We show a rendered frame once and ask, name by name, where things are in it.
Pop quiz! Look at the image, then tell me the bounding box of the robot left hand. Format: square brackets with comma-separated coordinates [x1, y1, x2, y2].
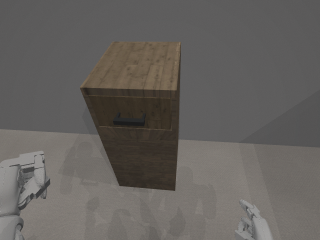
[0, 151, 51, 217]

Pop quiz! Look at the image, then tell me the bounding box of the robot right hand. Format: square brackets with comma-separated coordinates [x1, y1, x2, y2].
[235, 199, 274, 240]

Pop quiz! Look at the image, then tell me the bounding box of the handle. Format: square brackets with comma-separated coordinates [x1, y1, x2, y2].
[113, 112, 146, 126]

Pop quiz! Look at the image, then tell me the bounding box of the drawer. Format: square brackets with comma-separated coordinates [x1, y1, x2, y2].
[89, 95, 172, 130]

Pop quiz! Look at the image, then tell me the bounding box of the cabinet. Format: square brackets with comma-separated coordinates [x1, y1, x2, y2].
[80, 41, 181, 191]

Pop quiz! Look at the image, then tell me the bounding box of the robot left forearm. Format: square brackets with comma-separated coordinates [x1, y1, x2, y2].
[0, 215, 25, 240]

